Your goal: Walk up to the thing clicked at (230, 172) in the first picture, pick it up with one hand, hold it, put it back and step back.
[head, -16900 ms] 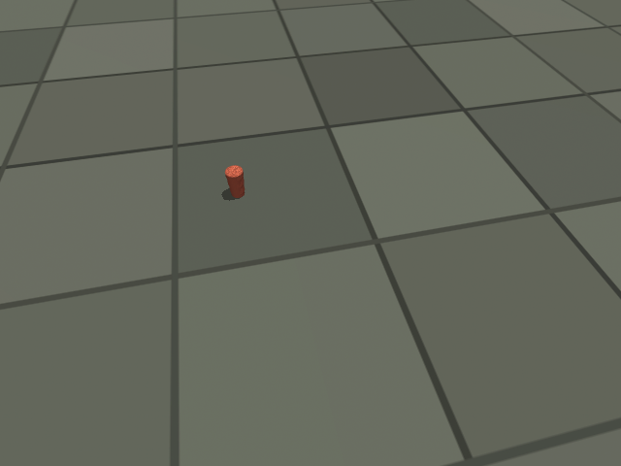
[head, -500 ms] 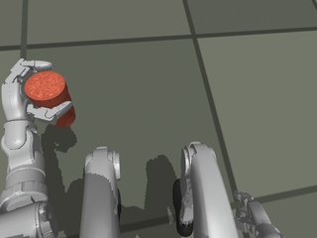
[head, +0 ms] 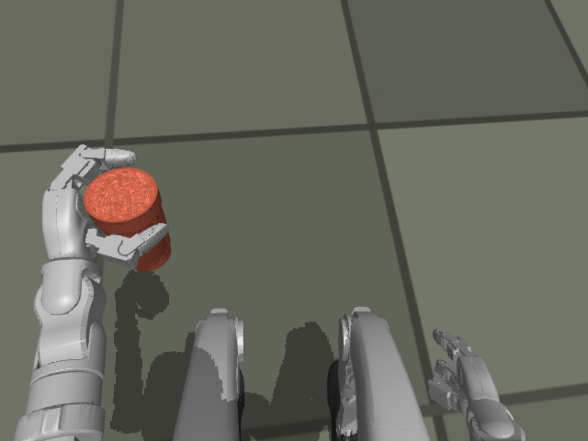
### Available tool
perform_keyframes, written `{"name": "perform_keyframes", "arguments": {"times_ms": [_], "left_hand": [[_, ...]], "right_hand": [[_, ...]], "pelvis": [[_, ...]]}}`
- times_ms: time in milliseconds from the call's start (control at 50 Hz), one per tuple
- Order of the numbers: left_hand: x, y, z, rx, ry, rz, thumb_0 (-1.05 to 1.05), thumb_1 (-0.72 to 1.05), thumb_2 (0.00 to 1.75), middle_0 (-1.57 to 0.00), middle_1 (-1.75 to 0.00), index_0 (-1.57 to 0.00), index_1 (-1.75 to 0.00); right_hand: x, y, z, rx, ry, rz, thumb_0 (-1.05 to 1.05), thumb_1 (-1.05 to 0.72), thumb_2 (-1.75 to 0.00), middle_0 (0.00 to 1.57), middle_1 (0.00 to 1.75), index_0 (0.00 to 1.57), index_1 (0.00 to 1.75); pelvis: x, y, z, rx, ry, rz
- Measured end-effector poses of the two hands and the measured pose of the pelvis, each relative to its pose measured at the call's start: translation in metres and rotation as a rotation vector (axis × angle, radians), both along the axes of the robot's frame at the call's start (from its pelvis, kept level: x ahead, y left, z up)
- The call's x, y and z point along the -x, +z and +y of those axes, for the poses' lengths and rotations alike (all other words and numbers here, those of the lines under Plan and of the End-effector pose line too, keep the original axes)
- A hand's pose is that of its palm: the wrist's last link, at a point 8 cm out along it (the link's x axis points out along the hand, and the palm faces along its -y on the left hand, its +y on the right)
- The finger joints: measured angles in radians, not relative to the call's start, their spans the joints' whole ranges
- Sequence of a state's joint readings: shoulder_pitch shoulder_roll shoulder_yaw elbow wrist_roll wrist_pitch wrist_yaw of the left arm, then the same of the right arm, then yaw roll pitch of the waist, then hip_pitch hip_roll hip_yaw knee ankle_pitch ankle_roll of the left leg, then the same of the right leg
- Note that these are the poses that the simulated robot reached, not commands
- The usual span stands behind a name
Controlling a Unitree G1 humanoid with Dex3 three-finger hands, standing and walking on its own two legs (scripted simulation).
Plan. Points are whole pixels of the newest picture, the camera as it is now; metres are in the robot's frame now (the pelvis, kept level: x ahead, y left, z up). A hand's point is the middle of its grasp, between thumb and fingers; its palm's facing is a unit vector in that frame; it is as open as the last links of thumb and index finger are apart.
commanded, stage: lift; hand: left
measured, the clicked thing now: (137, 226) +0.37 +0.21 -0.02
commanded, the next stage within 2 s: hold in 1.36 s
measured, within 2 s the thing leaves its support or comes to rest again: neither
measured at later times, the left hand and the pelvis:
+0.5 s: hand (81, 163) +0.37 +0.20 +0.15, palm faces +0.16 -0.99 -0.03, open 10.8 cm; pelvis +0.03 +0.00 +0.12, yaw +1 degrees
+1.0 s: hand (61, 114) +0.38 +0.19 +0.21, palm faces +0.16 -0.99 -0.01, open 10.8 cm; pelvis +0.04 +0.00 +0.17, yaw +2 degrees
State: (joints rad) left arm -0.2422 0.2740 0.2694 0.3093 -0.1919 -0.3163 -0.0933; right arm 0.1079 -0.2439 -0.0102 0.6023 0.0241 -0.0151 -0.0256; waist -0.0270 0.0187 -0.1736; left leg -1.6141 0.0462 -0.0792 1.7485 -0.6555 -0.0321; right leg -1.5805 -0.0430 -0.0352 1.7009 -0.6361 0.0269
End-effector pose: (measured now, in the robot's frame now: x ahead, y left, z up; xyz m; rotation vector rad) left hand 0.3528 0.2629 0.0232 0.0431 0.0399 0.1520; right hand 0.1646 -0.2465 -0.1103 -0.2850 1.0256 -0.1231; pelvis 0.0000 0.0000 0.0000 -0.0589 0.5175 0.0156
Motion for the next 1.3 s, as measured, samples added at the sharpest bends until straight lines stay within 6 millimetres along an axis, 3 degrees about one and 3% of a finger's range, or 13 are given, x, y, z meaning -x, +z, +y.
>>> {"name": "perform_keyframes", "arguments": {"times_ms": [180, 300, 440, 760, 1300], "left_hand": [[-0.001, 0.068, -0.006, 0.009, 0.024, -0.008, 0.06, -0.41, 1.07, -0.78, -1.03, -0.61, -1.03], [0.001, 0.095, -0.007, 0.013, 0.019, 0.005, 0.06, -0.41, 1.07, -0.78, -1.03, -0.61, -1.03], [0.01, 0.118, -0.011, 0.02, 0.012, 0.009, 0.06, -0.41, 1.07, -0.78, -1.03, -0.61, -1.03], [0.008, 0.167, -0.022, 0.026, 0.013, -0.018, 0.06, -0.42, 1.07, -0.78, -1.03, -0.61, -1.03], [0.0, 0.201, -0.031, 0.04, -0.004, -0.025, 0.06, -0.42, 1.07, -0.78, -1.03, -0.61, -1.03]], "right_hand": [[-0.01, 0.064, 0.007, -0.015, -0.011, -0.051, 0.01, -0.91, -0.9, 0.2, 0.3, 0.21, 0.3], [-0.009, 0.097, 0.005, -0.011, -0.014, -0.061, 0.01, -0.91, -0.9, 0.2, 0.3, 0.21, 0.3], [-0.004, 0.122, 0.004, -0.009, -0.009, -0.052, 0.01, -0.91, -0.9, 0.2, 0.3, 0.21, 0.3], [-0.008, 0.161, 0.011, -0.031, -0.007, -0.067, 0.01, -0.91, -0.9, 0.2, 0.3, 0.21, 0.3], [-0.012, 0.189, 0.002, -0.027, -0.022, -0.061, 0.01, -0.92, -0.9, 0.2, 0.3, 0.21, 0.3]], "pelvis": [[-0.016, 0.057, 0.0, -0.004, 0.008, -0.075], [-0.023, 0.085, 0.001, -0.007, 0.011, -0.124], [-0.029, 0.11, 0.001, -0.014, 0.015, -0.171], [-0.039, 0.15, -0.001, -0.025, 0.019, -0.262], [-0.052, 0.18, -0.005, -0.04, 0.014, -0.346]]}}
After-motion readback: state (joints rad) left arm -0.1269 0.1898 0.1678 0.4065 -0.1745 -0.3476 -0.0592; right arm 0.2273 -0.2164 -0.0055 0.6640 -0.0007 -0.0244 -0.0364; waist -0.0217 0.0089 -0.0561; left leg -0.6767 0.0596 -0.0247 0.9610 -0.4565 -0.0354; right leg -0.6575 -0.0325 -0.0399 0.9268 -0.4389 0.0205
